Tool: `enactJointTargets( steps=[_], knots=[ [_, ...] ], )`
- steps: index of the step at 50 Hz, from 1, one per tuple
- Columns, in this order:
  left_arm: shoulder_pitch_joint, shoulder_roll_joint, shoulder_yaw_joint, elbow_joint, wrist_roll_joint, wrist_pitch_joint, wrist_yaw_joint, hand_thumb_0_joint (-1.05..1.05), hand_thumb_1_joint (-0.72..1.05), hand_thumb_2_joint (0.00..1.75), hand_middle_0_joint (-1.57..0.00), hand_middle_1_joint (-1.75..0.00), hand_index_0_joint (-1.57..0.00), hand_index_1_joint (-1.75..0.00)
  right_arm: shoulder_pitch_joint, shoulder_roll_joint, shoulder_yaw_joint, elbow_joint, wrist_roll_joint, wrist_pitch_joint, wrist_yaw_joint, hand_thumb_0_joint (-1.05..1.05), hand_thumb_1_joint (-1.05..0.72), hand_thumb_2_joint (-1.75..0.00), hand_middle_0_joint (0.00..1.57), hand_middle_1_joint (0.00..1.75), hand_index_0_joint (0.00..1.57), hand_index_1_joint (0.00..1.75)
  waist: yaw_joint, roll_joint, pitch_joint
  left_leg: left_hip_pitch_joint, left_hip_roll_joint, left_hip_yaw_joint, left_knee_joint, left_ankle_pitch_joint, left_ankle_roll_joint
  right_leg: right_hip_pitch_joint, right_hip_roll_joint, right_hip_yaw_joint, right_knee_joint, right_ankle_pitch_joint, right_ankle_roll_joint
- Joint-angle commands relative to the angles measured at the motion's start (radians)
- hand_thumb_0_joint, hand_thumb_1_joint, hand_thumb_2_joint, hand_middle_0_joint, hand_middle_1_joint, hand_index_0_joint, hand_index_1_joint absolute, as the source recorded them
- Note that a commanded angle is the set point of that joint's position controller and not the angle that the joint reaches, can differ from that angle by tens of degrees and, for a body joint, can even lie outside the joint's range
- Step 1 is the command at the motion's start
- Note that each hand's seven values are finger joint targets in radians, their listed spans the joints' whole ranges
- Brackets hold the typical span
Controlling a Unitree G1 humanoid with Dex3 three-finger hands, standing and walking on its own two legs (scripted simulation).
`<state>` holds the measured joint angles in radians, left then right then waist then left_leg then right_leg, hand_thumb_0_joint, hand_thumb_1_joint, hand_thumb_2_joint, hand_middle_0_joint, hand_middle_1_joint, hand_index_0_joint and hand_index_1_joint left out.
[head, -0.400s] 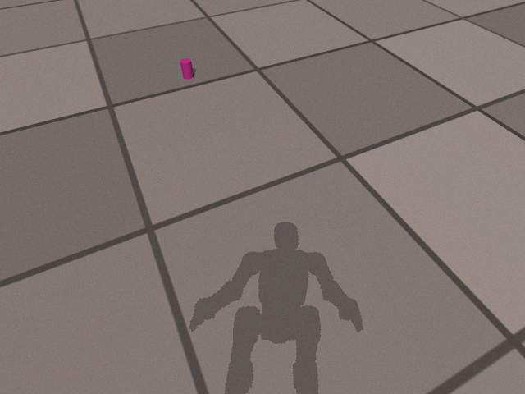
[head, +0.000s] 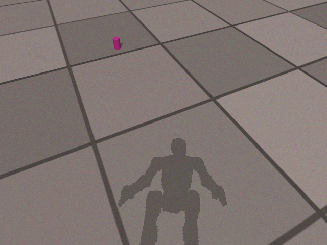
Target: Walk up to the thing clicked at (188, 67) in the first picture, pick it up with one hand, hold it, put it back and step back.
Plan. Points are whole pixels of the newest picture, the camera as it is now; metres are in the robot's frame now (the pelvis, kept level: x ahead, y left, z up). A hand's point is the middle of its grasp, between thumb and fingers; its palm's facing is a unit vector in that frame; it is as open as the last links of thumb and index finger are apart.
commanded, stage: stand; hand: left
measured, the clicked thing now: (116, 43) +2.26 +0.54 -0.72
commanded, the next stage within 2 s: walk up in 0.72 s
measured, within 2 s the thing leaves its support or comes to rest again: neither
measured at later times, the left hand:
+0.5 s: hand out of the picture +0.08 +0.25 -0.16, palm faces -0.02 -0.94 -0.34, open 7.3 cm
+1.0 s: hand out of the picture +0.07 +0.35 -0.15, palm faces +0.09 -0.91 -0.41, open 7.3 cm
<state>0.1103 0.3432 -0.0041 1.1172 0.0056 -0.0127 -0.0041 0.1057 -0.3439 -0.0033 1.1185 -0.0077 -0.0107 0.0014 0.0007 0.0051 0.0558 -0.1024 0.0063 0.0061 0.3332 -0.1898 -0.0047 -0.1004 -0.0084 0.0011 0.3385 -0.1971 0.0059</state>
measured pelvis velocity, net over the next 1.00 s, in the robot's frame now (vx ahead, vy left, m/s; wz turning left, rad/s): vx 0.06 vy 0.04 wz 0.09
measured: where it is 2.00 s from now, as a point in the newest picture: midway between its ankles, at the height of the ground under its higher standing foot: (138, 167)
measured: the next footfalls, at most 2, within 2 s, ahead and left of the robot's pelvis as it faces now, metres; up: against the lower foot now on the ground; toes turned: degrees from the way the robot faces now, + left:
left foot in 1.08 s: +0.21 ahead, +0.24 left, +0.00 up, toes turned +13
right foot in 1.58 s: +0.62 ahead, +0.03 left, +0.00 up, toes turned +3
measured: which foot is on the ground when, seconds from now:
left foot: down 0.00-0.78, up 0.80-1.00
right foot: down 0.00-1.00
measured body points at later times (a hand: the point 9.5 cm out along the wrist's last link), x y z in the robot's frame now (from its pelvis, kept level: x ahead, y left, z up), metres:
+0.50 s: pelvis +0.00 +0.00 +0.00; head +0.01 +0.00 +0.45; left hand +0.08 +0.30 -0.13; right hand +0.08 -0.30 -0.13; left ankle +0.00 +0.12 -0.75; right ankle -0.01 -0.12 -0.75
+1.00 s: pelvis +0.06 +0.04 -0.01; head +0.06 +0.05 +0.44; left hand +0.06 +0.39 -0.12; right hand +0.19 -0.29 -0.10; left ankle +0.13 +0.20 -0.72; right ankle -0.01 -0.12 -0.75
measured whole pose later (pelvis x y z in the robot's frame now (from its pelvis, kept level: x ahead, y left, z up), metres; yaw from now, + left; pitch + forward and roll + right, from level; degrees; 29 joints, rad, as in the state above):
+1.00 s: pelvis +0.06 +0.04 -0.01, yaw +5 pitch -1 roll -1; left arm 0.25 0.46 0.07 1.03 0.04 -0.07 -0.06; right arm 0.16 -0.47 -0.10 1.02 -0.03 -0.01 0.12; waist 0.04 0.01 0.01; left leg -0.47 0.11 0.00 0.73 -0.34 0.00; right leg 0.01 -0.06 -0.08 0.31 -0.30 0.00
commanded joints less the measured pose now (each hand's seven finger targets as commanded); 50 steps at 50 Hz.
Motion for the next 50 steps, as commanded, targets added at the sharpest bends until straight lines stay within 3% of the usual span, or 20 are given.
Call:
enactJointTargets(
  steps=[1, 10, 21, 27, 35, 36, 37, 38, 39, 40, 41, 43, 44, 45, 47, 50],
  knots=[
    [-0.041, 0.210, 0.042, -0.067, 0.004, -0.020, 0.015, 0.00, 0.90, 0.90, -0.20, -0.30, -0.20, -0.30, -0.039, -0.209, -0.035, -0.061, 0.000, -0.023, -0.011, 0.00, -0.90, -0.90, 0.20, 0.30, 0.20, 0.30, 0.001, -0.006, -0.074, 0.015, 0.120, -0.096, -0.045, 0.162, 0.030, -0.003, -0.120, 0.087, -0.051, 0.167, -0.033],
    [-0.032, 0.209, 0.042, -0.064, 0.003, -0.021, 0.013, 0.00, 0.90, 0.90, -0.20, -0.30, -0.20, -0.30, -0.035, -0.210, -0.033, -0.059, -0.001, -0.021, -0.011, 0.00, -0.90, -0.90, 0.20, 0.30, 0.20, 0.30, 0.002, -0.010, -0.065, 0.011, 0.116, -0.096, -0.050, 0.135, 0.026, -0.011, -0.119, 0.091, -0.067, 0.142, -0.031],
    [-0.030, 0.212, 0.041, -0.067, 0.003, -0.022, 0.016, 0.00, 0.90, 0.90, -0.20, -0.30, -0.20, -0.30, -0.029, -0.212, -0.035, -0.059, 0.001, -0.022, -0.011, 0.00, -0.90, -0.90, 0.20, 0.30, 0.20, 0.30, -0.003, -0.007, -0.090, 0.036, 0.124, -0.096, -0.043, 0.185, 0.026, 0.007, -0.121, 0.085, -0.055, 0.191, -0.033],
    [-0.027, 0.211, 0.041, -0.064, 0.001, -0.019, 0.013, 0.00, 0.90, 0.90, -0.20, -0.30, -0.20, -0.30, -0.031, -0.211, -0.033, -0.057, 0.000, -0.021, -0.011, 0.00, -0.90, -0.90, 0.20, 0.30, 0.20, 0.30, 0.002, -0.004, -0.060, 0.009, 0.119, -0.097, -0.054, 0.138, 0.025, -0.003, -0.119, 0.091, -0.068, 0.147, -0.034],
    [-0.035, 0.217, 0.044, -0.067, 0.002, -0.021, 0.015, 0.00, 0.90, 0.90, -0.20, -0.30, -0.20, -0.30, -0.023, -0.213, -0.034, -0.060, 0.000, -0.021, -0.011, 0.00, -0.90, -0.90, 0.20, 0.30, 0.20, 0.30, -0.002, -0.012, -0.081, 0.025, 0.121, -0.094, -0.048, 0.177, 0.027, 0.010, -0.123, 0.090, -0.060, 0.189, -0.034],
    [0.035, 0.363, 0.119, -0.117, 0.018, -0.047, -0.023, 0.00, 0.90, 0.90, -0.20, -0.30, -0.20, -0.30, 0.001, -0.336, -0.115, -0.123, -0.013, -0.040, 0.027, 0.00, -0.90, -0.90, 0.20, 0.30, 0.20, 0.30, 0.020, -0.003, -0.199, -0.069, 0.103, -0.142, 0.056, -0.428, 0.111, 0.069, -0.093, 0.066, 0.046, -0.381, -0.068],
    [0.047, 0.352, 0.121, -0.111, 0.028, -0.051, -0.036, 0.00, 0.90, 0.90, -0.20, -0.30, -0.20, -0.30, -0.052, -0.338, -0.117, -0.137, -0.023, -0.040, 0.047, 0.00, -0.90, -0.90, 0.20, 0.30, 0.20, 0.30, 0.050, 0.018, -0.113, -0.245, 0.101, -0.157, 0.085, -0.548, 0.117, 0.035, -0.134, 0.131, 0.050, -0.539, -0.096],
    [0.067, 0.361, 0.132, -0.106, 0.034, -0.054, -0.039, 0.00, 0.90, 0.90, -0.20, -0.30, -0.20, -0.30, -0.112, -0.316, -0.109, -0.163, -0.027, -0.037, 0.057, 0.00, -0.90, -0.90, 0.20, 0.30, 0.20, 0.30, 0.075, -0.018, -0.029, -0.426, 0.062, -0.095, 0.160, -0.513, 0.087, 0.074, -0.177, 0.198, -0.031, -0.641, -0.123],
    [0.119, 0.389, 0.146, -0.110, 0.034, -0.059, -0.039, 0.00, 0.90, 0.90, -0.20, -0.30, -0.20, -0.30, -0.184, -0.263, -0.098, -0.206, -0.030, -0.038, 0.063, 0.00, -0.90, -0.90, 0.20, 0.30, 0.20, 0.30, 0.118, -0.151, 0.019, -0.585, 0.015, 0.011, 0.381, -0.363, 0.066, 0.133, -0.319, 0.371, -0.178, -0.748, -0.184],
    [0.128, 0.401, 0.150, -0.126, 0.033, -0.074, -0.032, 0.00, 0.90, 0.90, -0.20, -0.30, -0.20, -0.30, -0.219, -0.243, -0.097, -0.230, -0.037, -0.042, 0.066, 0.00, -0.90, -0.90, 0.20, 0.30, 0.20, 0.30, 0.141, -0.170, 0.047, -0.707, 0.046, -0.017, 0.537, -0.255, 0.038, 0.174, -0.438, 0.491, -0.282, -0.705, -0.240],
    [0.092, 0.411, 0.151, -0.148, 0.031, -0.083, -0.029, 0.00, 0.90, 0.90, -0.20, -0.30, -0.20, -0.30, -0.201, -0.263, -0.106, -0.232, -0.033, -0.049, 0.068, 0.00, -0.90, -0.90, 0.20, 0.30, 0.20, 0.30, 0.123, -0.113, 0.063, -0.722, 0.092, -0.074, 0.554, -0.238, 0.020, 0.175, -0.474, 0.510, -0.285, -0.574, -0.272],
    [0.075, 0.382, 0.141, -0.162, 0.030, -0.090, -0.028, 0.00, 0.90, 0.90, -0.20, -0.30, -0.20, -0.30, -0.147, -0.281, -0.116, -0.218, -0.020, -0.059, 0.081, 0.00, -0.90, -0.90, 0.20, 0.30, 0.20, 0.30, 0.089, -0.080, 0.009, -0.665, 0.112, -0.098, 0.541, -0.224, 0.014, 0.219, -0.385, 0.381, -0.252, -0.470, -0.240],
    [0.028, 0.375, 0.141, -0.176, 0.033, -0.092, -0.028, 0.00, 0.90, 0.90, -0.20, -0.30, -0.20, -0.30, -0.111, -0.289, -0.119, -0.214, -0.012, -0.056, 0.093, 0.00, -0.90, -0.90, 0.20, 0.30, 0.20, 0.30, 0.055, -0.105, -0.006, -0.630, 0.133, -0.101, 0.519, -0.214, 0.011, 0.222, -0.346, 0.293, -0.247, -0.456, -0.216],
    [0.011, 0.373, 0.138, -0.188, 0.029, -0.092, -0.032, 0.00, 0.90, 0.90, -0.20, -0.30, -0.20, -0.30, -0.096, -0.292, -0.123, -0.210, -0.012, -0.052, 0.104, 0.00, -0.90, -0.90, 0.20, 0.30, 0.20, 0.30, 0.047, -0.120, -0.020, -0.566, 0.118, -0.066, 0.480, -0.205, 0.006, 0.186, -0.300, 0.208, -0.236, -0.442, -0.198],
    [-0.009, 0.397, 0.140, -0.205, 0.029, -0.091, -0.039, 0.00, 0.90, 0.90, -0.20, -0.30, -0.20, -0.30, -0.083, -0.288, -0.129, -0.217, -0.013, -0.040, 0.120, 0.00, -0.90, -0.90, 0.20, 0.30, 0.20, 0.30, 0.032, -0.192, -0.006, -0.455, 0.117, -0.023, 0.417, -0.156, -0.005, 0.049, -0.271, 0.130, -0.251, -0.459, -0.185],
    [-0.077, 0.427, 0.139, -0.231, 0.032, -0.088, -0.053, 0.00, 0.90, 0.90, -0.20, -0.30, -0.20, -0.30, -0.010, -0.285, -0.140, -0.211, -0.009, -0.033, 0.129, 0.00, -0.90, -0.90, 0.20, 0.30, 0.20, 0.30, -0.023, -0.200, 0.015, -0.200, 0.113, 0.031, 0.329, -0.031, -0.007, -0.190, -0.259, 0.027, -0.226, -0.444, -0.165]
  ],
)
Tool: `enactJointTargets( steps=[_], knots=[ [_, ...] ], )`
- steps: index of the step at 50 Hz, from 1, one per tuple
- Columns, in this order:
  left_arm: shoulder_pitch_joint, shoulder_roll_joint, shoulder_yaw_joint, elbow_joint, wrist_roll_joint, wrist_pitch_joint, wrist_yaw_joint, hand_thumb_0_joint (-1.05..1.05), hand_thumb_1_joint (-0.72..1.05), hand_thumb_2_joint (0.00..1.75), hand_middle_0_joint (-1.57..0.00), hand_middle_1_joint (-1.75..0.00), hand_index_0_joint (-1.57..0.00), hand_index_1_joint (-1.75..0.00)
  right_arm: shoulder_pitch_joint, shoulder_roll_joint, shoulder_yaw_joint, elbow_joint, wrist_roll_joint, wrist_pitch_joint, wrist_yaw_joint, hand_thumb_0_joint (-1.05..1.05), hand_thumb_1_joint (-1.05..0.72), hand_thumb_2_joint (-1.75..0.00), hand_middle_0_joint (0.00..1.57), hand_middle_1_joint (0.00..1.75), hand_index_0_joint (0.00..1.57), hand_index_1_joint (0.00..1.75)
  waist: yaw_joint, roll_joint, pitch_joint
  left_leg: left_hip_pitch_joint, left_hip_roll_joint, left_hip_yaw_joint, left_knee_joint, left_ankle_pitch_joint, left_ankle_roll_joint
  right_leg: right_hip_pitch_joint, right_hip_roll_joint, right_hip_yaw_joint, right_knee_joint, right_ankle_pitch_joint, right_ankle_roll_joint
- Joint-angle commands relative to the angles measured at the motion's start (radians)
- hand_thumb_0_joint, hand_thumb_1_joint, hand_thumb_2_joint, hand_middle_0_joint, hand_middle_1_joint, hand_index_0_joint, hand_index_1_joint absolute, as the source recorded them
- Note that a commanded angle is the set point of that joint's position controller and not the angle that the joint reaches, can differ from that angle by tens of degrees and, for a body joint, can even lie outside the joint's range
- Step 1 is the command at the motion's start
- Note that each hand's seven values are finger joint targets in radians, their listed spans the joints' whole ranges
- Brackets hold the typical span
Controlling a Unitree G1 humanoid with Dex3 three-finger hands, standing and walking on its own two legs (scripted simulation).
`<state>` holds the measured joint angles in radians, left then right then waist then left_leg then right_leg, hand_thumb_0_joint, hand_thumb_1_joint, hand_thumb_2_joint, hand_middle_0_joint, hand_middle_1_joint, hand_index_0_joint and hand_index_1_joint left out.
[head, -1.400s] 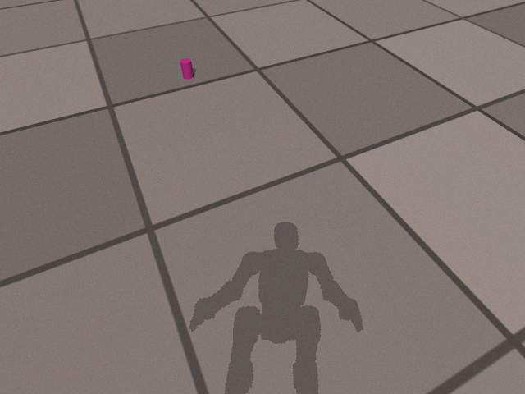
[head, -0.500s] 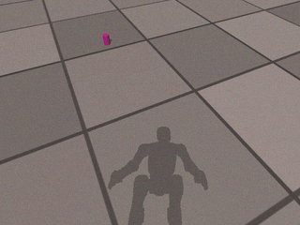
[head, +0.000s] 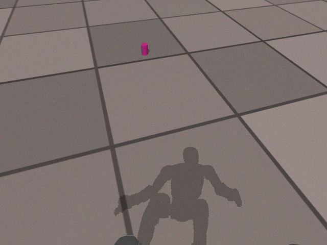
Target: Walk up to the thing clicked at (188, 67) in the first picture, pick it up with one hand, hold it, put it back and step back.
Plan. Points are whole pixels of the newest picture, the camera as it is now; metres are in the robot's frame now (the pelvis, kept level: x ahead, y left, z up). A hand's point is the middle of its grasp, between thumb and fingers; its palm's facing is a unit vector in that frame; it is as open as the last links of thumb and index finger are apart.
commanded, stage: walk up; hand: left
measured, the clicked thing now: (144, 49) +2.24 +0.30 -0.72
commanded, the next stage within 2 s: none
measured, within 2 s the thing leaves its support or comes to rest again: neither
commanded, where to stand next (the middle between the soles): +1.96 +0.13 m, yaw +5 degrees
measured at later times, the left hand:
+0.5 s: hand (70, 158) +0.40 +0.35 -0.14, palm faces -0.04 -0.95 -0.32, open 7.3 cm
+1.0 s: hand (83, 119) +0.61 +0.38 -0.17, palm faces +0.11 -0.93 -0.35, open 7.4 cm
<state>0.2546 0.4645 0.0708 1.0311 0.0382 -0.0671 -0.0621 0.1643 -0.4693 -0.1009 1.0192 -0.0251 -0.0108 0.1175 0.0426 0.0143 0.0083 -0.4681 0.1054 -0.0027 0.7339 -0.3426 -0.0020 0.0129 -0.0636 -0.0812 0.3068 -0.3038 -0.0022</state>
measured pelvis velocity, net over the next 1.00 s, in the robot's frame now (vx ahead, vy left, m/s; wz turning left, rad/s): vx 0.63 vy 0.09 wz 0.09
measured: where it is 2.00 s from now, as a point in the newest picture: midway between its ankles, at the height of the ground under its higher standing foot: (155, 119)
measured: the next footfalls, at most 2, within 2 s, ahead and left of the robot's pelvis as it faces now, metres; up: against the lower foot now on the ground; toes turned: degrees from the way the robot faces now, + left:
left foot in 0.08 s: +0.17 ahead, +0.19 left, +0.00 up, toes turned +7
right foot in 0.58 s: +0.56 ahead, -0.07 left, +0.00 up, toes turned -3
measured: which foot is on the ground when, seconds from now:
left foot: up 0.00-0.06, down 0.08-0.62, up 0.64-1.00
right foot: down 0.00-0.10, up 0.12-0.56, down 0.58-1.00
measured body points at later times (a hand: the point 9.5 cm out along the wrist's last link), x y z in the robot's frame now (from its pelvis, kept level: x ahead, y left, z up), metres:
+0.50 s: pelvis +0.28 +0.07 -0.01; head +0.29 +0.08 +0.44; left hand +0.40 +0.40 -0.11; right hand +0.26 -0.25 -0.12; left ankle +0.13 +0.18 -0.74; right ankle +0.48 -0.08 -0.70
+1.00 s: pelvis +0.63 +0.09 -0.02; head +0.64 +0.11 +0.43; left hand +0.61 +0.43 -0.15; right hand +0.84 -0.21 -0.08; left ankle +0.78 +0.22 -0.73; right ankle +0.52 -0.06 -0.74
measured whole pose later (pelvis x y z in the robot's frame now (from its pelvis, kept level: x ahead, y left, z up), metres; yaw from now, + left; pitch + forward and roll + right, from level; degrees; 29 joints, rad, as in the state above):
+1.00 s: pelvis +0.63 +0.09 -0.02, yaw +5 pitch -1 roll -3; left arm 0.33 0.47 0.06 0.96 0.02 -0.09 -0.07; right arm 0.12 -0.43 -0.09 0.86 -0.02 -0.08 0.10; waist 0.08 0.00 0.03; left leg -0.52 0.11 0.06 0.60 -0.08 0.01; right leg 0.02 -0.03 -0.13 0.46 -0.46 0.01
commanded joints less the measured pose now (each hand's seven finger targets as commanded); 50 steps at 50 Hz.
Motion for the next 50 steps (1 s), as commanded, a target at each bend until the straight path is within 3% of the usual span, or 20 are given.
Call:
enactJointTargets(
  steps=[1, 4, 5, 6, 7, 8, 10, 12, 15, 19, 27, 29, 30, 31, 32, 33, 37, 41, 46, 50],
  knots=[
    [-0.239, 0.307, 0.065, -0.144, -0.002, -0.030, 0.001, 0.00, 0.90, 0.90, -0.20, -0.30, -0.20, -0.30, -0.017, -0.162, -0.050, -0.094, 0.011, -0.035, 0.011, 0.00, -0.90, -0.90, 0.20, 0.30, 0.20, 0.30, -0.093, -0.184, 0.063, 0.268, -0.001, 0.074, -0.103, 0.165, -0.012, -0.375, -0.198, 0.082, -0.152, -0.360, -0.156],
    [-0.162, 0.229, 0.036, -0.116, -0.004, -0.016, -0.002, 0.00, 0.90, 0.90, -0.20, -0.30, -0.20, -0.30, 0.183, -0.207, -0.079, -0.022, 0.000, -0.047, -0.017, 0.00, -0.90, -0.90, 0.20, 0.30, 0.20, 0.30, -0.176, 0.065, -0.023, 0.582, -0.092, 0.162, -0.158, 0.096, 0.029, -0.489, -0.093, -0.060, 0.279, -0.159, -0.126],
    [-0.127, 0.159, 0.012, -0.121, -0.004, -0.011, -0.008, 0.00, 0.90, 0.90, -0.20, -0.30, -0.20, -0.30, 0.319, -0.282, -0.104, 0.011, -0.013, -0.053, -0.036, 0.00, -0.90, -0.90, 0.20, 0.30, 0.20, 0.30, -0.241, 0.283, -0.063, 0.724, -0.026, -0.023, -0.273, -0.188, 0.083, -0.649, -0.002, -0.094, 0.673, -0.109, -0.102],
    [-0.139, 0.100, -0.011, -0.159, -0.026, -0.016, -0.008, 0.00, 0.90, 0.90, -0.20, -0.30, -0.20, -0.30, 0.334, -0.386, -0.112, -0.027, -0.015, -0.070, -0.051, 0.00, -0.90, -0.90, 0.20, 0.30, 0.20, 0.30, -0.231, 0.448, -0.046, 0.710, 0.236, -0.601, -0.542, -0.554, 0.165, -0.876, 0.114, 0.018, 0.925, -0.276, -0.060],
    [-0.174, 0.212, 0.000, -0.169, -0.015, -0.018, -0.001, 0.00, 0.90, 0.90, -0.20, -0.30, -0.20, -0.30, 0.216, -0.429, -0.112, -0.069, 0.030, -0.070, -0.045, 0.00, -0.90, -0.90, 0.20, 0.30, 0.20, 0.30, -0.193, 0.293, -0.007, 0.570, 0.353, -0.813, -0.670, -0.640, 0.259, -0.808, 0.035, 0.154, 0.959, -0.230, -0.073],
    [-0.205, 0.242, -0.002, -0.158, -0.015, -0.023, 0.003, 0.00, 0.90, 0.90, -0.20, -0.30, -0.20, -0.30, 0.131, -0.404, -0.105, -0.093, 0.031, -0.072, -0.051, 0.00, -0.90, -0.90, 0.20, 0.30, 0.20, 0.30, -0.150, 0.189, 0.064, 0.448, 0.371, -0.799, -0.679, -0.606, 0.272, -0.806, -0.017, 0.178, 0.968, -0.172, -0.072],
    [-0.145, 0.247, 0.019, -0.100, -0.046, -0.023, -0.011, 0.00, 0.90, 0.90, -0.20, -0.30, -0.20, -0.30, 0.038, -0.294, -0.072, -0.110, 0.025, -0.094, -0.062, 0.00, -0.90, -0.90, 0.20, 0.30, 0.20, 0.30, -0.072, 0.079, 0.079, 0.359, 0.205, -0.399, -0.576, -0.326, 0.161, -0.704, -0.079, 0.200, 0.865, 0.003, -0.052],
    [-0.080, 0.233, 0.025, -0.079, -0.054, -0.005, -0.028, 0.00, 0.90, 0.90, -0.20, -0.30, -0.20, -0.30, 0.046, -0.235, -0.045, -0.108, 0.036, -0.108, -0.064, 0.00, -0.90, -0.90, 0.20, 0.30, 0.20, 0.30, -0.040, 0.092, 0.070, 0.291, 0.136, -0.224, -0.606, -0.200, 0.097, -0.614, -0.086, 0.152, 0.751, 0.090, -0.020],
    [-0.067, 0.211, 0.030, -0.091, -0.041, 0.014, -0.044, 0.00, 0.90, 0.90, -0.20, -0.30, -0.20, -0.30, 0.045, -0.219, -0.037, -0.126, 0.036, -0.121, -0.062, 0.00, -0.90, -0.90, 0.20, 0.30, 0.20, 0.30, -0.019, 0.099, 0.078, 0.312, 0.133, -0.141, -0.637, -0.114, 0.139, -0.615, -0.084, 0.116, 0.658, 0.180, 0.019],
    [-0.258, 0.187, 0.035, -0.175, -0.027, 0.012, -0.056, 0.00, 0.90, 0.90, -0.20, -0.30, -0.20, -0.30, 0.109, -0.230, -0.042, -0.115, 0.028, -0.131, -0.062, 0.00, -0.90, -0.90, 0.20, 0.30, 0.20, 0.30, -0.072, 0.091, 0.158, 0.332, 0.144, -0.111, -0.692, -0.057, 0.167, -0.684, -0.089, 0.081, 0.481, 0.242, 0.016],
    [-0.310, 0.123, 0.027, -0.188, -0.031, 0.001, -0.047, 0.00, 0.90, 0.90, -0.20, -0.30, -0.20, -0.30, 0.180, -0.233, -0.053, -0.119, 0.016, -0.114, -0.083, 0.00, -0.90, -0.90, 0.20, 0.30, 0.20, 0.30, -0.073, 0.043, 0.027, 0.462, 0.107, 0.025, -0.444, 0.524, 0.147, -0.395, 0.020, -0.062, 0.223, 0.228, -0.050],
    [-0.056, 0.157, 0.059, -0.117, -0.028, -0.001, -0.025, 0.00, 0.90, 0.90, -0.20, -0.30, -0.20, -0.30, 0.196, -0.206, -0.043, -0.134, 0.004, -0.107, -0.089, 0.00, -0.90, -0.90, 0.20, 0.30, 0.20, 0.30, 0.043, -0.014, -0.154, 0.383, 0.056, 0.079, -0.067, 0.645, 0.108, -0.018, 0.064, -0.093, 0.214, 0.175, -0.080],
    [0.131, 0.215, 0.087, -0.080, -0.019, -0.007, -0.010, 0.00, 0.90, 0.90, -0.20, -0.30, -0.20, -0.30, 0.228, -0.160, -0.024, -0.144, 0.004, -0.104, -0.089, 0.00, -0.90, -0.90, 0.20, 0.30, 0.20, 0.30, 0.117, -0.119, -0.268, 0.190, -0.002, 0.084, 0.221, 0.452, 0.084, 0.246, -0.003, 0.028, 0.241, 0.074, -0.100],
    [0.201, 0.290, 0.110, -0.084, -0.003, -0.017, 0.000, 0.00, 0.90, 0.90, -0.20, -0.30, -0.20, -0.30, 0.270, -0.072, 0.006, -0.179, 0.024, -0.106, -0.087, 0.00, -0.90, -0.90, 0.20, 0.30, 0.20, 0.30, 0.107, -0.345, -0.322, -0.106, -0.124, 0.061, 0.448, -0.123, 0.056, 0.458, -0.285, 0.456, 0.160, -0.102, -0.166],
    [0.164, 0.312, 0.113, -0.097, -0.023, -0.018, 0.008, 0.00, 0.90, 0.90, -0.20, -0.30, -0.20, -0.30, 0.240, -0.187, -0.017, -0.172, 0.034, -0.108, -0.102, 0.00, -0.90, -0.90, 0.20, 0.30, 0.20, 0.30, 0.107, -0.280, -0.307, -0.286, -0.136, 0.010, 0.554, -0.189, 0.051, 0.521, -0.385, 0.742, 0.063, -0.013, -0.289],
    [0.114, 0.306, 0.117, -0.124, -0.041, -0.021, 0.016, 0.00, 0.90, 0.90, -0.20, -0.30, -0.20, -0.30, 0.161, -0.217, -0.017, -0.167, 0.031, -0.117, -0.111, 0.00, -0.90, -0.90, 0.20, 0.30, 0.20, 0.30, 0.105, -0.212, -0.269, -0.286, -0.065, -0.048, 0.618, -0.144, 0.051, 0.411, -0.409, 0.721, 0.036, 0.052, -0.314],
    [-0.014, 0.202, 0.069, -0.155, -0.039, -0.044, 0.030, 0.00, 0.90, 0.90, -0.20, -0.30, -0.20, -0.30, 0.112, -0.133, -0.003, -0.168, 0.038, -0.101, -0.079, 0.00, -0.90, -0.90, 0.20, 0.30, 0.20, 0.30, 0.000, -0.141, -0.043, -0.097, -0.012, -0.081, 0.433, 0.023, 0.074, -0.052, -0.217, 0.235, 0.017, 0.418, -0.195],
    [-0.108, 0.198, 0.052, -0.203, -0.036, -0.065, 0.022, 0.00, 0.90, 0.90, -0.20, -0.30, -0.20, -0.30, 0.046, -0.117, -0.014, -0.194, 0.022, -0.076, -0.045, 0.00, -0.90, -0.90, 0.20, 0.30, 0.20, 0.30, -0.047, -0.127, 0.089, -0.049, 0.023, -0.013, 0.158, 0.094, 0.017, -0.285, -0.200, 0.102, -0.108, 0.216, -0.227],
    [-0.100, 0.237, 0.055, -0.213, -0.025, -0.072, 0.000, 0.00, 0.90, 0.90, -0.20, -0.30, -0.20, -0.30, -0.050, -0.114, -0.029, -0.209, 0.015, -0.080, -0.016, 0.00, -0.90, -0.90, 0.20, 0.30, 0.20, 0.30, -0.037, -0.110, 0.066, 0.166, 0.007, 0.058, -0.113, 0.329, -0.002, -0.365, -0.170, 0.049, -0.112, -0.025, -0.188],
    [-0.026, 0.200, 0.039, -0.202, -0.026, -0.049, 0.008, 0.00, 0.90, 0.90, -0.20, -0.30, -0.20, -0.30, 0.181, -0.187, -0.067, -0.141, -0.008, -0.084, -0.038, 0.00, -0.90, -0.90, 0.20, 0.30, 0.20, 0.30, -0.139, 0.098, -0.099, 0.503, -0.074, 0.119, -0.142, 0.144, 0.059, -0.377, -0.103, -0.034, 0.350, 0.294, -0.143]
  ],
)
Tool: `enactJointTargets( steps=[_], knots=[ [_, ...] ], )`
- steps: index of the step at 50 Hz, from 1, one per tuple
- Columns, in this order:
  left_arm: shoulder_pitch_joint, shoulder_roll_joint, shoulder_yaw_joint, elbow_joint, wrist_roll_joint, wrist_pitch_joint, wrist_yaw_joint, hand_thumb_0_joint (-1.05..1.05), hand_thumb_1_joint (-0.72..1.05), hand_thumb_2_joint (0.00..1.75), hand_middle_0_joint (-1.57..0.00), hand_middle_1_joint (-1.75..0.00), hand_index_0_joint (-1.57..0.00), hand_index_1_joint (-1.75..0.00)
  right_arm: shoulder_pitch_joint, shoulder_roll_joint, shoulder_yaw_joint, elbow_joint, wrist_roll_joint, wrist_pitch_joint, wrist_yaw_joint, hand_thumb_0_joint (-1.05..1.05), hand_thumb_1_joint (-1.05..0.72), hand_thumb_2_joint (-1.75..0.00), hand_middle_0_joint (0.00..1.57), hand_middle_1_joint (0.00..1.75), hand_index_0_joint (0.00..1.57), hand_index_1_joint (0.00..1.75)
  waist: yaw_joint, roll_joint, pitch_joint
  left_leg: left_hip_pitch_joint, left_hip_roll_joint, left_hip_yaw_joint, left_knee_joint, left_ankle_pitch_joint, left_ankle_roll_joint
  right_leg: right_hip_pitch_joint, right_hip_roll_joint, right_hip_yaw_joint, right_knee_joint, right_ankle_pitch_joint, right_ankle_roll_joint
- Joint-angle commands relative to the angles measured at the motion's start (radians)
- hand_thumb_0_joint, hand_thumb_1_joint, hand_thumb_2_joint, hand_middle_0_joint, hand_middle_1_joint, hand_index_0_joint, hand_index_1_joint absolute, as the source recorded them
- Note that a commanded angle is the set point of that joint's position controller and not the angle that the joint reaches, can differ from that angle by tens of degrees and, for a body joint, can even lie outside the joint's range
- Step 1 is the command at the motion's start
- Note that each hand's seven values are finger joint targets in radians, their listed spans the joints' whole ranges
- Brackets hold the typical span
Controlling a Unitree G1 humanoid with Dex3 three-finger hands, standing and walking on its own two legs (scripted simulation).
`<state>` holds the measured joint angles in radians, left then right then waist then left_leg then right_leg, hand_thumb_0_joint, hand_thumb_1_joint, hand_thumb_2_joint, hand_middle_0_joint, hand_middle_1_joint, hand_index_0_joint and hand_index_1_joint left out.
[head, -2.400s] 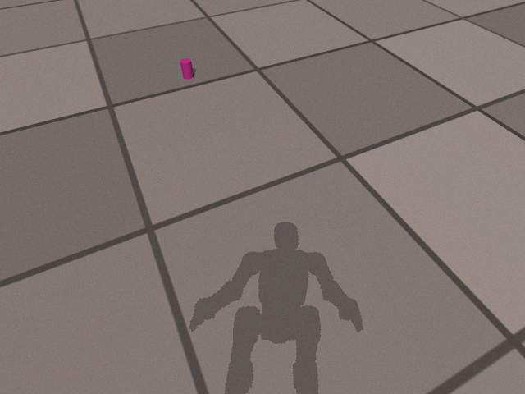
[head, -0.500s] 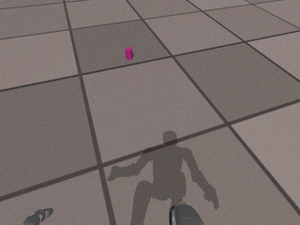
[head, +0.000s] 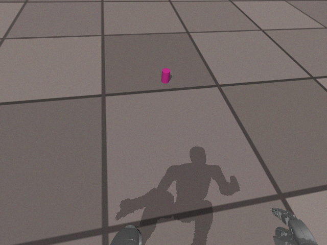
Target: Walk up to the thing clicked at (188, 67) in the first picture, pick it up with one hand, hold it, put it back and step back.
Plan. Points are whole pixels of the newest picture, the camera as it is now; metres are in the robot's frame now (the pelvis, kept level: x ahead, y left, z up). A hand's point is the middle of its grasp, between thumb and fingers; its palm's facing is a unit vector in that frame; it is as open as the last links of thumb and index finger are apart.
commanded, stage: walk up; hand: left
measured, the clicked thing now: (165, 75) +1.62 +0.06 -0.69
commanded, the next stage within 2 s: none
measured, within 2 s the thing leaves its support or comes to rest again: neither
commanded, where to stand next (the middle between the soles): +1.33 -0.08 m, yaw -1 degrees
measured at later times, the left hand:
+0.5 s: hand (105, 138) +0.45 +0.24 -0.12, palm faces -0.16 -0.91 -0.37, open 7.3 cm
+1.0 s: hand (112, 119) +0.56 +0.25 -0.15, palm faces -0.01 -0.93 -0.36, open 7.4 cm
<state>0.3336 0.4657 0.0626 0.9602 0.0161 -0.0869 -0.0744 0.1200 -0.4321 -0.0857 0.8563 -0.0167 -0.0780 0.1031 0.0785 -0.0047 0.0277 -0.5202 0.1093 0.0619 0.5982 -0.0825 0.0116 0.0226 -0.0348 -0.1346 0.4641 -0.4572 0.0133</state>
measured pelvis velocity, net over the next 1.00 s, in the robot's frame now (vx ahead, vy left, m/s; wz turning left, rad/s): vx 0.54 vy -0.04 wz -0.02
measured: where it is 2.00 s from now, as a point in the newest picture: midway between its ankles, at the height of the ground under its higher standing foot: (178, 138)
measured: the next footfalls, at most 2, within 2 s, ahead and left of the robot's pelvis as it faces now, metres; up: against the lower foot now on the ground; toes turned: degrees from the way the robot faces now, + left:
left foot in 0.02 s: +0.20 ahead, +0.13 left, +0.00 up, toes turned +7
right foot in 0.50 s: +0.46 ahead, -0.15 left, +0.00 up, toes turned -8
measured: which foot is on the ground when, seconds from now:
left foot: up 0.00-0.00, down 0.02-0.54, up 0.56-0.96, down 0.98-1.00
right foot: down 0.00-0.04, up 0.06-0.48, down 0.50-1.00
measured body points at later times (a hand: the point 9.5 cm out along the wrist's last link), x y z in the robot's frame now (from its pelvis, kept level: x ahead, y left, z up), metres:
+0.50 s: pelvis +0.30 -0.02 +0.00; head +0.31 -0.04 +0.45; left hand +0.46 +0.29 -0.09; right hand +0.26 -0.35 -0.12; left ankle +0.16 +0.12 -0.72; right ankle +0.42 -0.14 -0.72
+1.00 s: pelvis +0.54 -0.04 +0.00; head +0.55 -0.02 +0.45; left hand +0.56 +0.30 -0.12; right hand +0.64 -0.36 -0.09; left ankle +0.67 +0.07 -0.72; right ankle +0.42 -0.14 -0.72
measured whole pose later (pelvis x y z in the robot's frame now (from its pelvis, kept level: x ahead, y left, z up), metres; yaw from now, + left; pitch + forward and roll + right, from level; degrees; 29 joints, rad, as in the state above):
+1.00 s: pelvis +0.54 -0.04 +0.00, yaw -1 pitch -2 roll -2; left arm 0.35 0.45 0.06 0.89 0.01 -0.07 -0.05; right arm 0.21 -0.40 -0.08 0.90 -0.03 -0.05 0.08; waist 0.05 0.00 0.06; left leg -0.44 0.07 0.05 0.56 -0.09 0.03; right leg 0.00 0.01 -0.13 0.50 -0.46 -0.01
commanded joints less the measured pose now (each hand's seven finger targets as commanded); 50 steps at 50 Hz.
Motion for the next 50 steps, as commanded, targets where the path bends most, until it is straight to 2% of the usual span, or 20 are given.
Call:
enactJointTargets(
  steps=[1, 2, 3, 4, 7, 8, 14, 21, 24, 25, 26, 27, 28, 29, 31, 34, 40, 47, 49, 50],
  knots=[
    [-0.039, 0.145, 0.025, -0.127, -0.006, -0.023, 0.027, 0.00, 0.90, 0.90, -0.20, -0.30, -0.20, -0.30, 0.358, -0.276, -0.102, 0.044, -0.037, -0.022, -0.039, 0.00, -0.90, -0.90, 0.20, 0.30, 0.20, 0.30, -0.236, 0.256, -0.186, 0.698, -0.007, -0.079, -0.067, -0.286, 0.090, -0.497, -0.081, 0.017, 0.505, 0.394, -0.121],
    [0.016, 0.074, 0.006, -0.137, -0.020, -0.019, 0.029, 0.00, 0.90, 0.90, -0.20, -0.30, -0.20, -0.30, 0.372, -0.343, -0.114, 0.021, -0.037, -0.029, -0.054, 0.00, -0.90, -0.90, 0.20, 0.30, 0.20, 0.30, -0.205, 0.440, -0.213, 0.812, 0.240, -0.530, -0.181, -0.351, 0.151, -0.716, 0.065, 0.062, 0.751, -0.079, -0.074],
    [0.013, 0.189, 0.026, -0.136, -0.025, -0.010, 0.043, 0.00, 0.90, 0.90, -0.20, -0.30, -0.20, -0.30, 0.316, -0.356, -0.113, -0.017, -0.003, -0.032, -0.058, 0.00, -0.90, -0.90, 0.20, 0.30, 0.20, 0.30, -0.194, 0.236, -0.235, 0.796, 0.339, -0.784, -0.324, -0.418, 0.220, -0.763, 0.072, 0.200, 0.798, -0.072, -0.082],
    [-0.008, 0.218, 0.021, -0.122, -0.022, -0.011, 0.052, 0.00, 0.90, 0.90, -0.20, -0.30, -0.20, -0.30, 0.248, -0.367, -0.119, -0.024, 0.013, -0.032, -0.061, 0.00, -0.90, -0.90, 0.20, 0.30, 0.20, 0.30, -0.169, 0.194, -0.183, 0.734, 0.373, -0.775, -0.342, -0.384, 0.256, -0.794, 0.006, 0.240, 0.839, -0.011, -0.088],
    [-0.037, 0.182, 0.026, -0.089, -0.038, -0.011, 0.035, 0.00, 0.90, 0.90, -0.20, -0.30, -0.20, -0.30, 0.158, -0.241, -0.058, -0.035, 0.026, -0.049, -0.075, 0.00, -0.90, -0.90, 0.20, 0.30, 0.20, 0.30, -0.099, 0.077, -0.033, 0.439, 0.197, -0.279, -0.309, 0.089, 0.108, -0.625, -0.061, 0.276, 0.701, 0.156, -0.056],
    [-0.016, 0.169, 0.027, -0.085, -0.042, -0.005, 0.030, 0.00, 0.90, 0.90, -0.20, -0.30, -0.20, -0.30, 0.150, -0.230, -0.051, -0.032, 0.029, -0.055, -0.074, 0.00, -0.90, -0.90, 0.20, 0.30, 0.20, 0.30, -0.080, 0.114, -0.025, 0.400, 0.177, -0.215, -0.319, 0.145, 0.118, -0.591, -0.066, 0.250, 0.674, 0.166, -0.049],
    [-0.139, 0.152, 0.030, -0.139, -0.010, 0.021, -0.017, 0.00, 0.90, 0.90, -0.20, -0.30, -0.20, -0.30, 0.133, -0.240, -0.053, -0.049, 0.019, -0.071, -0.066, 0.00, -0.90, -0.90, 0.20, 0.30, 0.20, 0.30, -0.083, 0.103, 0.066, 0.360, 0.161, -0.085, -0.433, -0.051, 0.189, -0.635, -0.105, 0.160, 0.389, 0.286, -0.002],
    [-0.275, 0.110, 0.032, -0.160, -0.007, 0.020, -0.029, 0.00, 0.90, 0.90, -0.20, -0.30, -0.20, -0.30, 0.192, -0.258, -0.059, -0.028, 0.016, -0.043, -0.073, 0.00, -0.90, -0.90, 0.20, 0.30, 0.20, 0.30, -0.114, 0.098, 0.010, 0.430, 0.145, -0.028, -0.333, 0.094, 0.146, -0.436, -0.051, 0.073, 0.119, 0.423, -0.050],
    [-0.146, 0.143, 0.053, -0.114, -0.005, 0.017, -0.014, 0.00, 0.90, 0.90, -0.20, -0.30, -0.20, -0.30, 0.186, -0.249, -0.056, -0.037, 0.011, -0.034, -0.085, 0.00, -0.90, -0.90, 0.20, 0.30, 0.20, 0.30, -0.038, 0.020, -0.075, 0.423, 0.125, 0.009, -0.080, 0.219, 0.115, -0.223, -0.012, 0.056, 0.065, 0.342, -0.076],
    [-0.033, 0.184, 0.074, -0.083, -0.003, 0.008, -0.001, 0.00, 0.90, 0.90, -0.20, -0.30, -0.20, -0.30, 0.237, -0.203, -0.038, -0.036, 0.004, -0.032, -0.085, 0.00, -0.90, -0.90, 0.20, 0.30, 0.20, 0.30, 0.004, -0.074, -0.174, 0.351, 0.062, 0.045, 0.166, 0.169, 0.083, -0.020, -0.005, 0.082, 0.032, 0.265, -0.095],
    [0.063, 0.263, 0.105, -0.075, 0.007, 0.001, 0.012, 0.00, 0.90, 0.90, -0.20, -0.30, -0.20, -0.30, 0.314, -0.136, -0.011, -0.042, 0.012, -0.034, -0.080, 0.00, -0.90, -0.90, 0.20, 0.30, 0.20, 0.30, 0.031, -0.262, -0.261, 0.151, -0.027, 0.070, 0.415, -0.066, 0.054, 0.187, -0.175, 0.343, -0.013, 0.079, -0.128],
    [0.075, 0.313, 0.111, -0.096, 0.002, -0.005, 0.022, 0.00, 0.90, 0.90, -0.20, -0.30, -0.20, -0.30, 0.339, -0.136, -0.002, -0.044, 0.025, -0.031, -0.079, 0.00, -0.90, -0.90, 0.20, 0.30, 0.20, 0.30, 0.027, -0.310, -0.246, -0.101, -0.133, 0.025, 0.580, -0.414, 0.016, 0.333, -0.385, 0.740, -0.120, 0.144, -0.239],
    [0.048, 0.306, 0.112, -0.092, -0.021, 0.000, 0.028, 0.00, 0.90, 0.90, -0.20, -0.30, -0.20, -0.30, 0.279, -0.236, -0.023, -0.024, 0.021, -0.028, -0.092, 0.00, -0.90, -0.90, 0.20, 0.30, 0.20, 0.30, 0.044, -0.225, -0.214, -0.172, -0.075, -0.040, 0.647, -0.426, 0.018, 0.315, -0.407, 0.791, -0.131, 0.254, -0.305],
    [0.031, 0.276, 0.103, -0.102, -0.035, 0.002, 0.036, 0.00, 0.90, 0.90, -0.20, -0.30, -0.20, -0.30, 0.221, -0.238, -0.023, -0.018, 0.020, -0.029, -0.094, 0.00, -0.90, -0.90, 0.20, 0.30, 0.20, 0.30, 0.038, -0.149, -0.155, -0.153, -0.041, -0.089, 0.682, -0.370, 0.018, 0.203, -0.375, 0.681, -0.137, 0.397, -0.298],
    [-0.048, 0.218, 0.074, -0.116, -0.034, -0.006, 0.049, 0.00, 0.90, 0.90, -0.20, -0.30, -0.20, -0.30, 0.217, -0.185, -0.016, 0.003, 0.038, -0.019, -0.089, 0.00, -0.90, -0.90, 0.20, 0.30, 0.20, 0.30, -0.028, -0.111, -0.039, -0.038, -0.024, -0.146, 0.620, -0.264, 0.027, -0.051, -0.264, 0.399, -0.128, 0.600, -0.186],
    [-0.101, 0.183, 0.063, -0.132, -0.025, -0.020, 0.045, 0.00, 0.90, 0.90, -0.20, -0.30, -0.20, -0.30, 0.244, -0.166, -0.017, 0.009, 0.022, 0.004, -0.069, 0.00, -0.90, -0.90, 0.20, 0.30, 0.20, 0.30, -0.081, -0.137, 0.023, 0.032, -0.027, -0.117, 0.505, -0.167, 0.021, -0.202, -0.173, 0.227, -0.169, 0.599, -0.150],
    [-0.114, 0.202, 0.071, -0.179, -0.003, -0.037, 0.037, 0.00, 0.90, 0.90, -0.20, -0.30, -0.20, -0.30, 0.098, -0.164, -0.030, -0.041, 0.004, 0.021, -0.035, 0.00, -0.90, -0.90, 0.20, 0.30, 0.20, 0.30, -0.066, -0.104, 0.081, -0.036, 0.006, -0.088, 0.223, -0.054, -0.034, -0.246, -0.197, 0.199, -0.300, 0.225, -0.189],
    [-0.032, 0.213, 0.068, -0.161, -0.005, -0.018, 0.036, 0.00, 0.90, 0.90, -0.20, -0.30, -0.20, -0.30, 0.006, -0.148, -0.036, -0.059, -0.005, -0.009, -0.026, 0.00, -0.90, -0.90, 0.20, 0.30, 0.20, 0.30, -0.033, -0.069, 0.036, 0.143, -0.032, -0.008, -0.050, -0.054, 0.019, -0.153, -0.214, 0.174, -0.135, 0.395, -0.189],
    [-0.029, 0.194, 0.055, -0.177, -0.010, -0.011, 0.042, 0.00, 0.90, 0.90, -0.20, -0.30, -0.20, -0.30, 0.152, -0.189, -0.051, -0.017, -0.020, -0.018, -0.039, 0.00, -0.90, -0.90, 0.20, 0.30, 0.20, 0.30, -0.111, 0.040, -0.050, 0.388, -0.076, 0.017, -0.107, -0.100, 0.053, -0.211, -0.154, 0.111, 0.108, 0.545, -0.162],
    [0.008, 0.141, 0.032, -0.182, -0.014, -0.008, 0.045, 0.00, 0.90, 0.90, -0.20, -0.30, -0.20, -0.30, 0.291, -0.242, -0.074, 0.019, -0.036, -0.023, -0.050, 0.00, -0.90, -0.90, 0.20, 0.30, 0.20, 0.30, -0.172, 0.171, -0.139, 0.592, -0.015, -0.090, -0.129, -0.197, 0.104, -0.347, -0.089, 0.068, 0.364, 0.501, -0.123]
  ],
)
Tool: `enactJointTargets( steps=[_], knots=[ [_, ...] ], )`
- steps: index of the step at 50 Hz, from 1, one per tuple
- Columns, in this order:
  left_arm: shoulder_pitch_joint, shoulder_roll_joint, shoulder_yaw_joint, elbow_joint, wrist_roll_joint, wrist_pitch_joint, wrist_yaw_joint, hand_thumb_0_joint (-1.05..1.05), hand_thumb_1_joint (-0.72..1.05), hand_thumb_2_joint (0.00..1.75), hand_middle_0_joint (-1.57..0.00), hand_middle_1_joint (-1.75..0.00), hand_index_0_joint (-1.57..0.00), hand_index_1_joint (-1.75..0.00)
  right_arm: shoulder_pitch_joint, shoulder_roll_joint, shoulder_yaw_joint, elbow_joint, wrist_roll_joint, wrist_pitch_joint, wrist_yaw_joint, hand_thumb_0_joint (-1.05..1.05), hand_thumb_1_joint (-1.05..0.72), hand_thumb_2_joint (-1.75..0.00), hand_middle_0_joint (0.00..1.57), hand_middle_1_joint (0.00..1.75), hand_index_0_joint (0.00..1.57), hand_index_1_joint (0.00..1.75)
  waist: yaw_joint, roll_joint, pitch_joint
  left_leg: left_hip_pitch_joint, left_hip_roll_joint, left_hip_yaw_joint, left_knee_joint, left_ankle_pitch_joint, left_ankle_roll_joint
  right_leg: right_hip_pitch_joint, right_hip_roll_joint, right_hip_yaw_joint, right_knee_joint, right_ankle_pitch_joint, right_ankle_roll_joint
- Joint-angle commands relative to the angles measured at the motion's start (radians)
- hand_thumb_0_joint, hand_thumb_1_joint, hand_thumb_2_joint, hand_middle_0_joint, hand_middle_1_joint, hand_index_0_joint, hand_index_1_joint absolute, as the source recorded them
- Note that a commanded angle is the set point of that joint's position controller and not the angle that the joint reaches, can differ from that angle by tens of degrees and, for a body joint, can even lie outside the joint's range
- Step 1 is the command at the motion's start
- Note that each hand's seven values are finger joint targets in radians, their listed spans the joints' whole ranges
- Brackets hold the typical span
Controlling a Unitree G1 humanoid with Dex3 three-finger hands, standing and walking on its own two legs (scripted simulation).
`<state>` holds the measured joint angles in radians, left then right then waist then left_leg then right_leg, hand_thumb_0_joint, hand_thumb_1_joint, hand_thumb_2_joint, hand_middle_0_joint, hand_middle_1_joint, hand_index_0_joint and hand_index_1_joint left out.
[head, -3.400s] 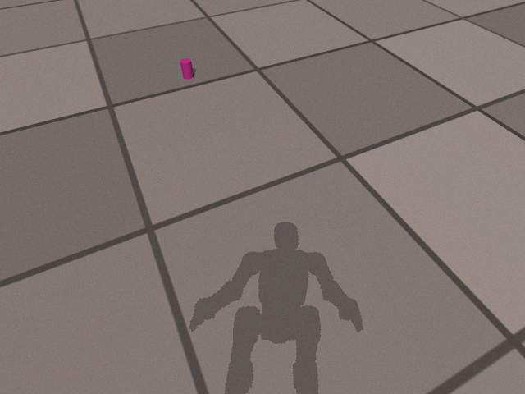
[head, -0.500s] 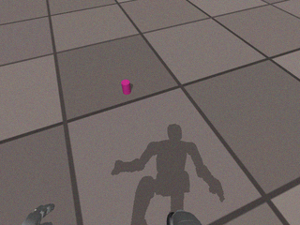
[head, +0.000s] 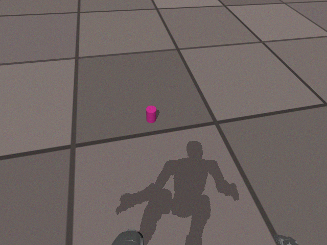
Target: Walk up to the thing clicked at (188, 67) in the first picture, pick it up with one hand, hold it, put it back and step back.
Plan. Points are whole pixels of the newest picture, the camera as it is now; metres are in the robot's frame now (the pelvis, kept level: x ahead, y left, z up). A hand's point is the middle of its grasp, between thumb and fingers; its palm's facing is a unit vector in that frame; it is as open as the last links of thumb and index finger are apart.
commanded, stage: walk up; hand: left
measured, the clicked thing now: (151, 114) +1.08 +0.11 -0.69
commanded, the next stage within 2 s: none
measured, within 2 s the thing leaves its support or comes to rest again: neither
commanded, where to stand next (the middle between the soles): +0.79 -0.03 m, yaw +0 degrees
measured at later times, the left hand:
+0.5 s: hand (90, 174) +0.31 +0.24 -0.11, palm faces -0.11 -0.91 -0.40, open 7.3 cm
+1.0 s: hand (102, 152) +0.40 +0.23 -0.13, palm faces +0.02 -0.93 -0.36, open 7.3 cm
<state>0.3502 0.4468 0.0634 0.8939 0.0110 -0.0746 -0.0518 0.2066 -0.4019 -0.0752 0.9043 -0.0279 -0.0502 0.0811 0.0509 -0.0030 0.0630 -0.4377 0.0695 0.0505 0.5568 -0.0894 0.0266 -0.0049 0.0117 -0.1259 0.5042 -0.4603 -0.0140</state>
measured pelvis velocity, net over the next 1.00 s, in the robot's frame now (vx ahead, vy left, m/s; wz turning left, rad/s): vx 0.37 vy -0.05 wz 0.03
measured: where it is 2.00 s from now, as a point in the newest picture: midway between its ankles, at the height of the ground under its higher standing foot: (171, 163)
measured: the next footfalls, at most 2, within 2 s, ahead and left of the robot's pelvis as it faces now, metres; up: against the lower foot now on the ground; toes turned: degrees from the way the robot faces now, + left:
right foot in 0.50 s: +0.36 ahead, -0.17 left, +0.00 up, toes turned -7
left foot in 1.02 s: +0.54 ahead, +0.08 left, +0.00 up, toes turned +5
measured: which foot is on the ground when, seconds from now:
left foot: down 0.00-0.54, up 0.56-1.00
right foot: down 0.00-0.02, up 0.04-0.48, down 0.50-1.00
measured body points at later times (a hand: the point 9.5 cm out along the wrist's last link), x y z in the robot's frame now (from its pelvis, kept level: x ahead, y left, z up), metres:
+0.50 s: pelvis +0.21 -0.03 +0.00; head +0.21 -0.05 +0.45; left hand +0.32 +0.29 -0.09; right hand +0.21 -0.37 -0.12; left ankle +0.13 +0.11 -0.72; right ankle +0.32 -0.17 -0.72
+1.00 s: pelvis +0.37 -0.05 +0.01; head +0.38 -0.03 +0.46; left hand +0.40 +0.28 -0.11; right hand +0.46 -0.37 -0.09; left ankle +0.50 +0.08 -0.71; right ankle +0.32 -0.17 -0.72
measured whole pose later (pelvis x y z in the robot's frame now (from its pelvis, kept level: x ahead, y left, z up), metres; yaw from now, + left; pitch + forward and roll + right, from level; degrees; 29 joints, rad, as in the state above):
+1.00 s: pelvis +0.37 -0.05 +0.01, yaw +1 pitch -3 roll -3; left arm 0.34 0.42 0.06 0.87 0.01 -0.08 -0.04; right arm 0.27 -0.41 -0.07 0.91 -0.02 -0.03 0.08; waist 0.03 0.02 0.08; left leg -0.43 0.08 0.01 0.60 -0.16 0.02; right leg -0.06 -0.01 -0.16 0.49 -0.36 -0.01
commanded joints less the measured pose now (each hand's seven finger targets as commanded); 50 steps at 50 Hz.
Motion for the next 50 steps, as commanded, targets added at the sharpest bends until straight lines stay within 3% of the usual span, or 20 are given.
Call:
enactJointTargets(
  steps=[1, 2, 3, 6, 8, 15, 21, 24, 25, 26, 27, 28, 30, 32, 33, 36, 40, 43, 48, 50],
  knots=[
    [0.046, 0.082, 0.011, -0.125, -0.025, -0.017, 0.024, 0.00, 0.90, 0.90, -0.20, -0.30, -0.20, -0.30, 0.263, -0.349, -0.107, -0.047, -0.035, -0.054, -0.042, 0.00, -0.90, -0.90, 0.20, 0.30, 0.20, 0.30, -0.147, 0.384, -0.252, 0.703, 0.274, -0.487, -0.142, -0.272, 0.166, -0.573, -0.008, 0.034, 0.585, 0.068, -0.036],
    [0.041, 0.186, 0.037, -0.105, -0.020, -0.005, 0.035, 0.00, 0.90, 0.90, -0.20, -0.30, -0.20, -0.30, 0.243, -0.366, -0.109, -0.064, 0.004, -0.051, -0.046, 0.00, -0.90, -0.90, 0.20, 0.30, 0.20, 0.30, -0.155, 0.248, -0.246, 0.689, 0.363, -0.746, -0.273, -0.418, 0.246, -0.660, 0.024, 0.136, 0.670, -0.100, -0.046],
    [-0.002, 0.233, 0.037, -0.090, -0.007, -0.001, 0.039, 0.00, 0.90, 0.90, -0.20, -0.30, -0.20, -0.30, 0.209, -0.349, -0.110, -0.063, 0.025, -0.048, -0.048, 0.00, -0.90, -0.90, 0.20, 0.30, 0.20, 0.30, -0.146, 0.171, -0.173, 0.624, 0.369, -0.709, -0.289, -0.425, 0.257, -0.690, -0.037, 0.196, 0.714, -0.054, -0.051],
    [0.007, 0.195, 0.032, -0.064, -0.017, -0.006, 0.022, 0.00, 0.90, 0.90, -0.20, -0.30, -0.20, -0.30, 0.118, -0.259, -0.061, -0.093, 0.041, -0.053, -0.062, 0.00, -0.90, -0.90, 0.20, 0.30, 0.20, 0.30, -0.088, 0.074, -0.065, 0.396, 0.240, -0.309, -0.275, 0.005, 0.146, -0.572, -0.076, 0.246, 0.638, 0.107, -0.032],
    [0.044, 0.176, 0.031, -0.043, -0.016, 0.008, 0.012, 0.00, 0.90, 0.90, -0.20, -0.30, -0.20, -0.30, 0.102, -0.242, -0.052, -0.092, 0.046, -0.066, -0.058, 0.00, -0.90, -0.90, 0.20, 0.30, 0.20, 0.30, -0.056, 0.089, -0.041, 0.289, 0.196, -0.200, -0.295, 0.028, 0.131, -0.500, -0.086, 0.225, 0.584, 0.149, -0.008],
    [-0.091, 0.156, 0.037, -0.078, 0.003, 0.017, -0.027, 0.00, 0.90, 0.90, -0.20, -0.30, -0.20, -0.30, 0.073, -0.280, -0.063, -0.116, 0.026, -0.075, -0.046, 0.00, -0.90, -0.90, 0.20, 0.30, 0.20, 0.30, -0.075, 0.143, 0.055, 0.248, 0.195, -0.129, -0.397, -0.261, 0.191, -0.558, -0.148, 0.140, 0.288, 0.283, 0.033],
    [-0.175, 0.144, 0.048, -0.068, 0.002, 0.001, -0.033, 0.00, 0.90, 0.90, -0.20, -0.30, -0.20, -0.30, 0.084, -0.277, -0.063, -0.111, 0.024, -0.061, -0.042, 0.00, -0.90, -0.90, 0.20, 0.30, 0.20, 0.30, -0.077, 0.120, 0.037, 0.235, 0.177, -0.083, -0.304, -0.148, 0.160, -0.395, -0.109, 0.081, 0.089, 0.350, 0.003],
    [-0.077, 0.172, 0.062, -0.030, 0.007, -0.013, -0.020, 0.00, 0.90, 0.90, -0.20, -0.30, -0.20, -0.30, 0.070, -0.262, -0.055, -0.121, 0.024, -0.050, -0.050, 0.00, -0.90, -0.90, 0.20, 0.30, 0.20, 0.30, -0.010, 0.040, -0.026, 0.168, 0.157, -0.050, -0.100, -0.092, 0.125, -0.168, -0.073, 0.065, 0.039, 0.287, -0.017],
    [0.027, 0.205, 0.079, -0.001, 0.008, -0.024, -0.008, 0.00, 0.90, 0.90, -0.20, -0.30, -0.20, -0.30, 0.108, -0.215, -0.037, -0.118, 0.020, -0.050, -0.050, 0.00, -0.90, -0.90, 0.20, 0.30, 0.20, 0.30, 0.035, -0.069, -0.109, 0.126, 0.095, 0.000, 0.135, -0.029, 0.096, -0.004, -0.078, 0.104, 0.004, 0.214, -0.036],
    [0.122, 0.280, 0.101, 0.004, 0.014, -0.034, 0.007, 0.00, 0.90, 0.90, -0.20, -0.30, -0.20, -0.30, 0.163, -0.140, -0.011, -0.129, 0.026, -0.053, -0.048, 0.00, -0.90, -0.90, 0.20, 0.30, 0.20, 0.30, 0.062, -0.295, -0.181, 0.001, -0.015, 0.073, 0.424, -0.166, 0.049, 0.107, -0.256, 0.374, -0.127, 0.056, -0.081],
    [0.095, 0.325, 0.103, -0.023, 0.009, -0.039, 0.017, 0.00, 0.90, 0.90, -0.20, -0.30, -0.20, -0.30, 0.195, -0.144, -0.005, -0.119, 0.030, -0.043, -0.049, 0.00, -0.90, -0.90, 0.20, 0.30, 0.20, 0.30, 0.038, -0.296, -0.137, -0.195, -0.116, -0.001, 0.555, -0.416, 0.008, 0.161, -0.421, 0.711, -0.252, 0.028, -0.146],
    [0.059, 0.334, 0.101, -0.022, -0.008, -0.030, 0.019, 0.00, 0.90, 0.90, -0.20, -0.30, -0.20, -0.30, 0.158, -0.239, -0.028, -0.103, 0.023, -0.033, -0.063, 0.00, -0.90, -0.90, 0.20, 0.30, 0.20, 0.30, 0.049, -0.226, -0.109, -0.209, -0.059, -0.065, 0.630, -0.427, 0.013, 0.102, -0.461, 0.768, -0.258, 0.057, -0.215],
    [0.004, 0.266, 0.081, -0.045, -0.021, -0.027, 0.027, 0.00, 0.90, 0.90, -0.20, -0.30, -0.20, -0.30, 0.124, -0.244, -0.032, -0.074, 0.040, -0.033, -0.061, 0.00, -0.90, -0.90, 0.20, 0.30, 0.20, 0.30, 0.017, -0.137, -0.045, -0.181, -0.018, -0.157, 0.631, -0.314, 0.014, -0.013, -0.373, 0.540, -0.238, 0.292, -0.178],
    [-0.057, 0.214, 0.063, -0.057, -0.027, -0.031, 0.033, 0.00, 0.90, 0.90, -0.20, -0.30, -0.20, -0.30, 0.184, -0.206, -0.024, -0.041, 0.048, -0.022, -0.052, 0.00, -0.90, -0.90, 0.20, 0.30, 0.20, 0.30, -0.040, -0.173, -0.033, -0.102, -0.011, -0.150, 0.536, -0.218, 0.014, -0.084, -0.259, 0.301, -0.208, 0.492, -0.078],
    [-0.070, 0.207, 0.059, -0.062, -0.024, -0.034, 0.033, 0.00, 0.90, 0.90, -0.20, -0.30, -0.20, -0.30, 0.198, -0.198, -0.025, -0.035, 0.042, -0.014, -0.048, 0.00, -0.90, -0.90, 0.20, 0.30, 0.20, 0.30, -0.052, -0.191, -0.027, -0.057, -0.020, -0.132, 0.518, -0.189, 0.009, -0.142, -0.232, 0.243, -0.212, 0.534, -0.072],
    [-0.054, 0.195, 0.057, -0.087, -0.016, -0.042, 0.033, 0.00, 0.90, 0.90, -0.20, -0.30, -0.20, -0.30, 0.168, -0.187, -0.031, -0.041, 0.030, 0.002, -0.037, 0.00, -0.90, -0.90, 0.20, 0.30, 0.20, 0.30, -0.046, -0.167, -0.019, -0.101, -0.034, -0.128, 0.465, -0.121, -0.016, -0.120, -0.243, 0.193, -0.237, 0.571, -0.124],
    [-0.051, 0.211, 0.068, -0.107, -0.003, -0.040, 0.034, 0.00, 0.90, 0.90, -0.20, -0.30, -0.20, -0.30, 0.063, -0.192, -0.043, -0.074, 0.018, 0.008, -0.023, 0.00, -0.90, -0.90, 0.20, 0.30, 0.20, 0.30, -0.018, -0.119, 0.054, -0.150, -0.005, -0.137, 0.300, -0.080, -0.038, -0.158, -0.279, 0.204, -0.320, 0.232, -0.149],
    [-0.041, 0.221, 0.078, -0.109, 0.004, -0.039, 0.030, 0.00, 0.90, 0.90, -0.20, -0.30, -0.20, -0.30, 0.002, -0.183, -0.041, -0.093, 0.008, 0.000, -0.011, 0.00, -0.90, -0.90, 0.20, 0.30, 0.20, 0.30, -0.001, -0.108, 0.067, -0.138, 0.025, -0.123, 0.172, -0.059, -0.030, -0.141, -0.301, 0.202, -0.313, 0.138, -0.173],
    [-0.059, 0.233, 0.075, -0.120, 0.003, -0.032, 0.027, 0.00, 0.90, 0.90, -0.20, -0.30, -0.20, -0.30, -0.001, -0.187, -0.045, -0.097, 0.008, -0.020, -0.005, 0.00, -0.90, -0.90, 0.20, 0.30, 0.20, 0.30, -0.024, -0.089, 0.009, 0.065, 0.028, -0.039, 0.030, -0.068, 0.006, -0.168, -0.315, 0.173, -0.198, 0.238, -0.179],
    [-0.063, 0.219, 0.063, -0.118, 0.004, -0.023, 0.027, 0.00, 0.90, 0.90, -0.20, -0.30, -0.20, -0.30, 0.100, -0.205, -0.057, -0.065, 0.002, -0.031, -0.016, 0.00, -0.90, -0.90, 0.20, 0.30, 0.20, 0.30, -0.089, -0.012, -0.030, 0.268, -0.021, 0.002, -0.027, -0.086, 0.019, -0.255, -0.258, 0.116, -0.016, 0.314, -0.149]
  ],
)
